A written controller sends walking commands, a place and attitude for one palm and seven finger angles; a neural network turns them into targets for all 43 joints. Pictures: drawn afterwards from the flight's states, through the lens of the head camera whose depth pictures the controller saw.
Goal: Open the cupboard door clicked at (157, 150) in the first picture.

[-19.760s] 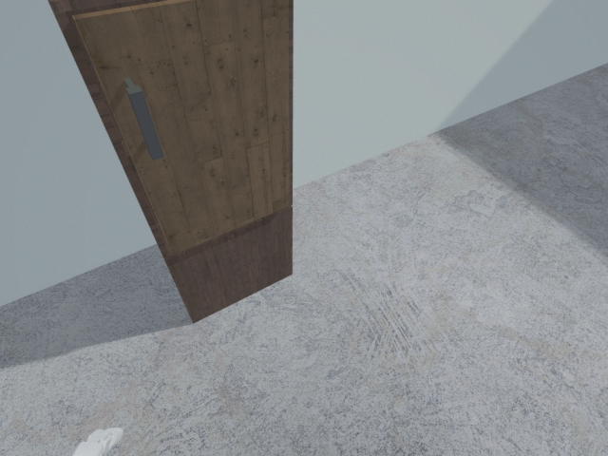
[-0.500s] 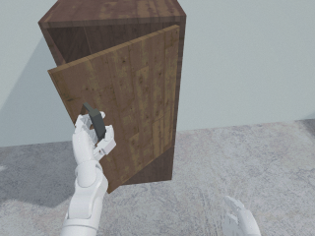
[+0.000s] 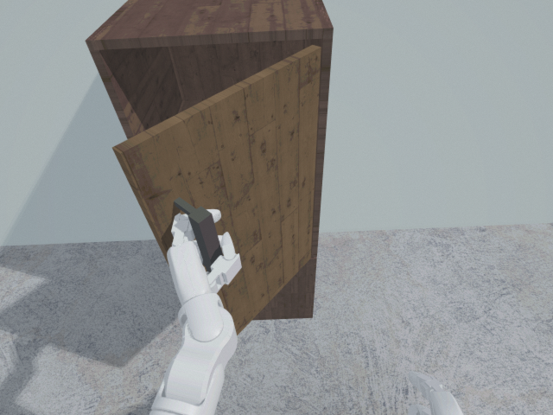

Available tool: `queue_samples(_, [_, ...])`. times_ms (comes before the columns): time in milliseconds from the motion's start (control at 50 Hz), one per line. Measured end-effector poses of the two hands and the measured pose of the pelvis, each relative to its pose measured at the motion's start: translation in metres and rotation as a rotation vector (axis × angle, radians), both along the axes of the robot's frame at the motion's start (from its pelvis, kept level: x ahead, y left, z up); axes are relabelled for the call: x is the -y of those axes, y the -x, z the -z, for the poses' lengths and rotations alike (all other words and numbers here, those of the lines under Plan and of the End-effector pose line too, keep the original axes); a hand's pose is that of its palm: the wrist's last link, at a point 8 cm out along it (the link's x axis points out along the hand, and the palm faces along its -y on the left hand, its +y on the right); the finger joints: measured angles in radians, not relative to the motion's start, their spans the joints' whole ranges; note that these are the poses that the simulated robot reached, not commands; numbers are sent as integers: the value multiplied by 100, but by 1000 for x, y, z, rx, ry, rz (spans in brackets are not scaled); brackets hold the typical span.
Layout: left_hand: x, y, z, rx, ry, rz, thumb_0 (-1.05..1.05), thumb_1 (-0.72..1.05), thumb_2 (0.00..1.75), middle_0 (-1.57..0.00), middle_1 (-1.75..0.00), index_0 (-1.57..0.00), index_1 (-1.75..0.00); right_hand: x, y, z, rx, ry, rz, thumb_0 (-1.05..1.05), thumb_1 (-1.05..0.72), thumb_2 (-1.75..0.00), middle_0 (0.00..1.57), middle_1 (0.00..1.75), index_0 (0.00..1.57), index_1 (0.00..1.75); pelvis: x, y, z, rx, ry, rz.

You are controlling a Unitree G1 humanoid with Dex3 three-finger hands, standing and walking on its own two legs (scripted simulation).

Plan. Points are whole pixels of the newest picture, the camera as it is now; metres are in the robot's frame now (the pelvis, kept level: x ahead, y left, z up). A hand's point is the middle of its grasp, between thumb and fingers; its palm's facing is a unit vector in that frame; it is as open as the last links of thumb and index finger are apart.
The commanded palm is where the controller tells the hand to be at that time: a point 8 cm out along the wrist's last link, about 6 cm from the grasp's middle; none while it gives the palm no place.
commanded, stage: open thumb and fingers to let go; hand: left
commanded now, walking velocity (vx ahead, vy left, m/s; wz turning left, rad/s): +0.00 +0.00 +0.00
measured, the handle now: (200, 240) +0.34 +0.13 +0.10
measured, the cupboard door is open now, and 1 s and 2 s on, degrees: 48 47 48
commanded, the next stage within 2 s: slide the hand sideways off the handle in 0.70 s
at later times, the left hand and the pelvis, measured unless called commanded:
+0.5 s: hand (221, 253) +0.32 +0.09 +0.10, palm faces +0.41 -0.91 -0.02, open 13.6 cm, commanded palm +0.27 +0.13 +0.09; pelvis -0.01 +0.02 +0.00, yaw -1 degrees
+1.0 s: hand (217, 277) +0.28 +0.10 +0.09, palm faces -0.06 -1.00 -0.07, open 16.0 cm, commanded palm +0.26 +0.14 +0.09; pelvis -0.04 +0.05 -0.01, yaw -1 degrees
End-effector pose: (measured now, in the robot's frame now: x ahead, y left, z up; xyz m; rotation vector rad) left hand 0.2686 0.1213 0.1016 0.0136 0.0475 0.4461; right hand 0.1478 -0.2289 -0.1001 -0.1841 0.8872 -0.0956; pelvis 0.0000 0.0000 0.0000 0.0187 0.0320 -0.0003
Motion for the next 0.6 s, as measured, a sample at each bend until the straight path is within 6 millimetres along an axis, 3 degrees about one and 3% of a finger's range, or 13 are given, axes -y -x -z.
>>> queue_samples(140, [-3,-1,1,3,-8,-4,1,46,71,-36,-130,-37,-131,-9,-6,-1,27,-20,-9,1,-91,-90,20,30,20,30,-1,2,0,-9,-3,1])
queue_samples(400, [-12,-9,1,7,8,7,0,-26,40,-32,-121,-35,-121,-25,-8,-9,47,-5,-13,1,-91,-90,20,30,20,30,-15,8,0,-8,8,6])
queue_samples(600, [-15,-6,4,6,3,37,-1,-47,31,-25,-89,-28,-90,-38,7,-8,34,-8,2,1,-91,-90,20,30,20,30,-30,15,3,-7,21,19])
